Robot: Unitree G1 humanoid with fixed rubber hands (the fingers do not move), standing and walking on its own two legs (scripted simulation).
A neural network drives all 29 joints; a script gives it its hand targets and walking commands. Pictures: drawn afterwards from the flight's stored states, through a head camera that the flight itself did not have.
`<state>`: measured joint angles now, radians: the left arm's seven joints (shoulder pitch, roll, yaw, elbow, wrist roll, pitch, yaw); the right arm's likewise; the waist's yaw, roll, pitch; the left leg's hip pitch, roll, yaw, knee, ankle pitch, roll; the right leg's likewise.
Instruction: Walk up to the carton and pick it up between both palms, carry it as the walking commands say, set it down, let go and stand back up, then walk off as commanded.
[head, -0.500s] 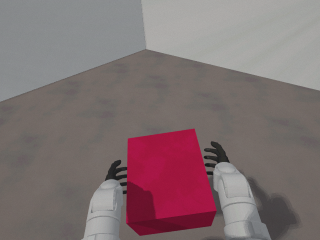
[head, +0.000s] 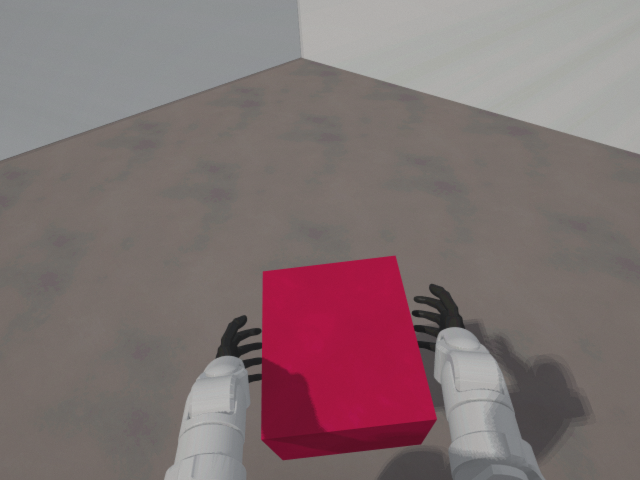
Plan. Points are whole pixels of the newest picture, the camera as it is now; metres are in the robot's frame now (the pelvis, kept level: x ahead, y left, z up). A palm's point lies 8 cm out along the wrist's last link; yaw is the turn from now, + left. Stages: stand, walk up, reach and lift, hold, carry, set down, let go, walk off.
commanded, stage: set down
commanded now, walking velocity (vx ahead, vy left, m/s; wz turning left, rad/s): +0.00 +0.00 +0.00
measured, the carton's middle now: (340, 356) +0.34 +0.00 -0.06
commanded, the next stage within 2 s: none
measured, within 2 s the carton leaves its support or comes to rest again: neither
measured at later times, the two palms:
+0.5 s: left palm (246, 389) +0.30 +0.15 -0.09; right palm (439, 378) +0.31 -0.15 -0.08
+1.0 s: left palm (265, 390) +0.35 +0.14 -0.17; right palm (431, 394) +0.33 -0.15 -0.17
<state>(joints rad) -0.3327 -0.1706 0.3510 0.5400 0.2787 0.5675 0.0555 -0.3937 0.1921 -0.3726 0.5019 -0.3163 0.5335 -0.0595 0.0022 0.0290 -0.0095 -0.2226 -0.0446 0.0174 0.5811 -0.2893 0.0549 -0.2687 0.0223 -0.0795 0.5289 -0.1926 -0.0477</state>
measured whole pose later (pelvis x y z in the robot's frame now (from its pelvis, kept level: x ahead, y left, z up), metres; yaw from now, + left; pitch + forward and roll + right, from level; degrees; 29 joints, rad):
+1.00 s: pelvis -0.05 +0.01 -0.12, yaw -1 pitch +21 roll -2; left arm -0.66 -0.15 0.39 0.64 0.28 0.23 0.16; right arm -0.59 0.15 -0.40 0.53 -0.21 0.22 -0.17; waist 0.00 0.03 0.03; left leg -1.17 -0.05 0.02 1.29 -0.49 0.06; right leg -1.21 0.02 -0.08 1.20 -0.36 -0.04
